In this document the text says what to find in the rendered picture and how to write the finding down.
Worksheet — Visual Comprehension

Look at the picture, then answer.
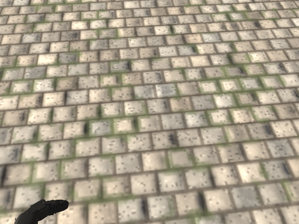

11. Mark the robot left hand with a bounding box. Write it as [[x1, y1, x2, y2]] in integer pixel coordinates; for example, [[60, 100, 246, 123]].
[[14, 199, 69, 224]]

